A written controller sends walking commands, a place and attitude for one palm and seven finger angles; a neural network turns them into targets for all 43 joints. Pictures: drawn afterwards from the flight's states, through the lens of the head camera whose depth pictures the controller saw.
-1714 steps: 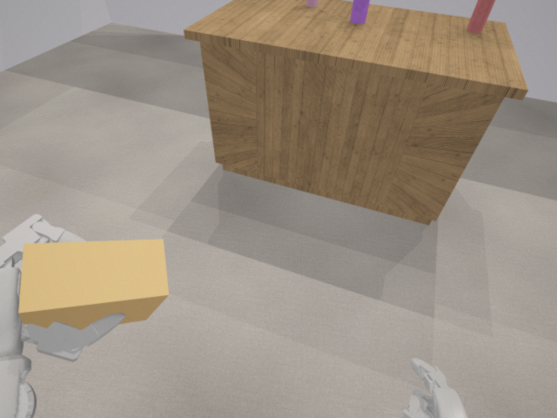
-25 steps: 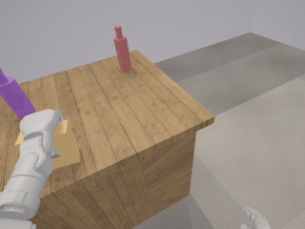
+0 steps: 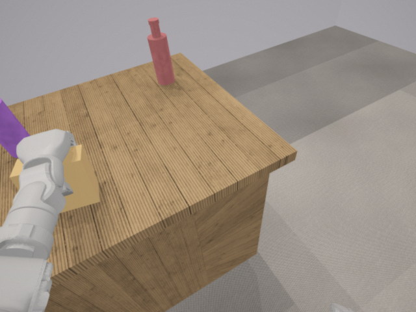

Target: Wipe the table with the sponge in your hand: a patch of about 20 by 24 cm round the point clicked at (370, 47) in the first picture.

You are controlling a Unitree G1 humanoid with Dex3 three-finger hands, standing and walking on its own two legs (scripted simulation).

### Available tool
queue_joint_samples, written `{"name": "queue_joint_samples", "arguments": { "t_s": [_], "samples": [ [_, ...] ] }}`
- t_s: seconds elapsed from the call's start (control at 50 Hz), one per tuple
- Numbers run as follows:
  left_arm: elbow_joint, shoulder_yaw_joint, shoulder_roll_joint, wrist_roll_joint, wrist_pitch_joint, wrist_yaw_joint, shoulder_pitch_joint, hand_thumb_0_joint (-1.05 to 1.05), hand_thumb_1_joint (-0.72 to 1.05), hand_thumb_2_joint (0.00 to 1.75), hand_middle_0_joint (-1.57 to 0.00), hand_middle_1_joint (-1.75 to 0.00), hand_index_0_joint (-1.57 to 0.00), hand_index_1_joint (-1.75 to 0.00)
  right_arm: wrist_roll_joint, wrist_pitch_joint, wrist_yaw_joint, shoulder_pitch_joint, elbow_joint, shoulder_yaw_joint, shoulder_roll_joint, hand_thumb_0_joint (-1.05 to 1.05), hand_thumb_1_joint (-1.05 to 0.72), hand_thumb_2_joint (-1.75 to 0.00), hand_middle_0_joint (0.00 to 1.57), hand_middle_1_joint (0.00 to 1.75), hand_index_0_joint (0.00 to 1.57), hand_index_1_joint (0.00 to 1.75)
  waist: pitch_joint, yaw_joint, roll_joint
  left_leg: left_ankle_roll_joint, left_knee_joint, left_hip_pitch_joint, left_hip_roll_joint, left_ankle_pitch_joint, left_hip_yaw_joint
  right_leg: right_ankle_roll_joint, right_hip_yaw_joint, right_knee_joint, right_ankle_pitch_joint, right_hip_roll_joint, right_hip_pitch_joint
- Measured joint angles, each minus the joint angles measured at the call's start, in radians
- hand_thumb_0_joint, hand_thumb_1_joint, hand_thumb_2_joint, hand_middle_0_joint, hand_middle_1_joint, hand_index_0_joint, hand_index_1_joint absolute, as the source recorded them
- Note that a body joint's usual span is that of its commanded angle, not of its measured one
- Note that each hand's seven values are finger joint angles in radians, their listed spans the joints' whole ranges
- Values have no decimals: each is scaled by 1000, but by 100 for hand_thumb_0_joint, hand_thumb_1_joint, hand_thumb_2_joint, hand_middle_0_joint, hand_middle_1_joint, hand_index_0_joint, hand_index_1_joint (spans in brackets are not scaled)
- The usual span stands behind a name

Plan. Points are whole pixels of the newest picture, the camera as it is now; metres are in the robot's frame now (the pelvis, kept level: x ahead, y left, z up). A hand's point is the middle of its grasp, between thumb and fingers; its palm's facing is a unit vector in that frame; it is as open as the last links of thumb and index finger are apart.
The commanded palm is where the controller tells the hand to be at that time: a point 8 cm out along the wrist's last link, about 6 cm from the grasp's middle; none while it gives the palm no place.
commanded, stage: wipe forward along the middle lane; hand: left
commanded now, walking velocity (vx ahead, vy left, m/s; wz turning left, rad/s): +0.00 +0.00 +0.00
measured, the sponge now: (64, 188) +0.35 +0.34 +0.05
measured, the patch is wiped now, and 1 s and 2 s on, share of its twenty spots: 1.00 1.00 1.00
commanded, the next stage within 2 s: slide back across to the first lane in 0.34 s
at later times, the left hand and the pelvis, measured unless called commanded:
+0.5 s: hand (55, 151) +0.41 +0.37 +0.10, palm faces -0.11 -0.02 -0.99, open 9.9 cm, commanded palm +0.39 +0.37 +0.14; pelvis +0.03 +0.03 +0.01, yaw +0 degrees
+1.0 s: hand (27, 159) +0.39 +0.42 +0.11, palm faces -0.03 -0.05 -1.00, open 9.9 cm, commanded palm +0.35 +0.42 +0.15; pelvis +0.05 +0.06 +0.01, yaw -1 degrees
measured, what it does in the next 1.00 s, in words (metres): shifts its weight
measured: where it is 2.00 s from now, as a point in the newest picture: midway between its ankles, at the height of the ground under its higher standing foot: outside the picture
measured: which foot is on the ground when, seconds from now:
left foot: down 0.00-1.00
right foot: down 0.00-1.00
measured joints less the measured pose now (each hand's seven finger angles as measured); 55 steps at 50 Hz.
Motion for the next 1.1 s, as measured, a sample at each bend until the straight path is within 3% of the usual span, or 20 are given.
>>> {"name": "queue_joint_samples", "arguments": {
  "t_s": [0.14,0.3,0.5,0.62,0.78,0.92,1.1],
  "samples": [
    [39,-23,-8,18,14,-2,-46,1,-58,112,-79,-129,-82,-133,2,10,6,-12,-12,6,1,1,-90,-90,21,30,20,30,-9,4,-5,-13,-13,0,-3,4,-2,9,0,-22,-2,-6,6],
    [82,-12,11,33,13,-8,-88,1,-58,112,-79,-130,-82,-134,1,22,9,-20,-26,9,-1,1,-90,-90,21,30,20,30,-12,-7,-21,-19,-25,6,-4,1,4,19,8,-46,-3,-9,18],
    [76,-2,6,44,2,-13,-86,1,-58,112,-79,-130,-82,-134,2,43,15,-3,-29,0,-12,1,-90,-90,21,30,20,30,-14,-9,-19,-6,-43,20,-14,2,18,39,24,-75,0,-22,38],
    [4,41,2,31,-8,9,-13,0,-58,112,-78,-132,-81,-135,-1,59,24,5,-32,-2,-2,1,-90,-90,21,30,20,30,-19,-7,-19,7,-61,47,-17,2,36,50,43,-94,4,-28,63],
    [-109,45,-11,18,36,16,70,0,-56,112,-75,-135,-78,-139,0,64,32,-17,-40,6,9,1,-90,-90,21,30,20,30,-3,-8,-23,24,-84,104,-29,3,45,63,54,-117,2,-42,121],
    [-176,61,3,7,61,-12,120,0,-54,112,-73,-136,-77,-140,-5,62,39,-48,-56,12,13,1,-90,-90,21,30,20,30,7,2,-27,34,-99,132,-38,4,47,72,57,-136,1,-53,151],
    [-250,76,35,3,45,-60,169,0,-54,111,-73,-137,-76,-141,-11,58,43,-66,-71,13,9,1,-90,-90,21,30,20,30,21,22,-28,44,-102,148,-50,-3,31,76,42,-157,-6,-64,181]
  ]
}}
